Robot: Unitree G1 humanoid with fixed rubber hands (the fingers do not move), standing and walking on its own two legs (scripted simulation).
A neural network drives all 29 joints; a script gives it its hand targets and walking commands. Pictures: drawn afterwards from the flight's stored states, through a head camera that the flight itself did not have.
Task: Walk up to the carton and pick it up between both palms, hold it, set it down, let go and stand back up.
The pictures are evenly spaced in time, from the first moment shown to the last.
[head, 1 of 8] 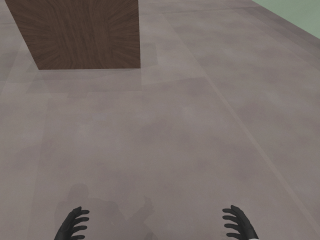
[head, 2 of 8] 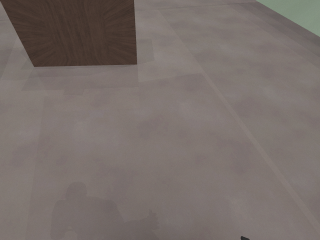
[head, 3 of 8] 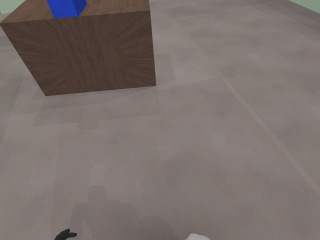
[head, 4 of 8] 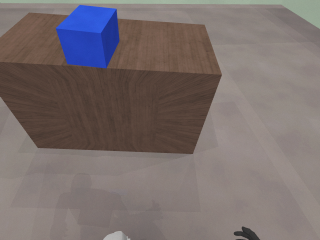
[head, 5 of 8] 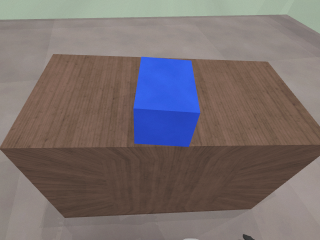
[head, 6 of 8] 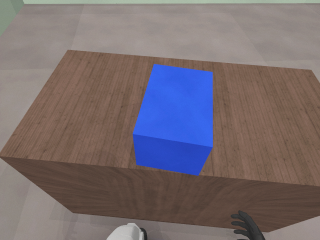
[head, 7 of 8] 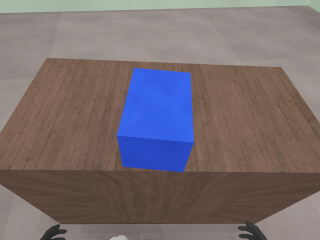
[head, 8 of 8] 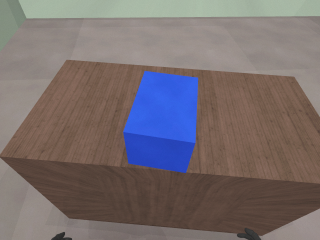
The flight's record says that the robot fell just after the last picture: no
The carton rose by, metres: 0.00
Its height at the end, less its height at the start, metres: +0.00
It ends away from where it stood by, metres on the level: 0.00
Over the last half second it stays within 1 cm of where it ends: yes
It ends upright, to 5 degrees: yes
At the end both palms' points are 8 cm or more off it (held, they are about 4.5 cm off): yes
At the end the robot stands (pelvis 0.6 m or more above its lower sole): yes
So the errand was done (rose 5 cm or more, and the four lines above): no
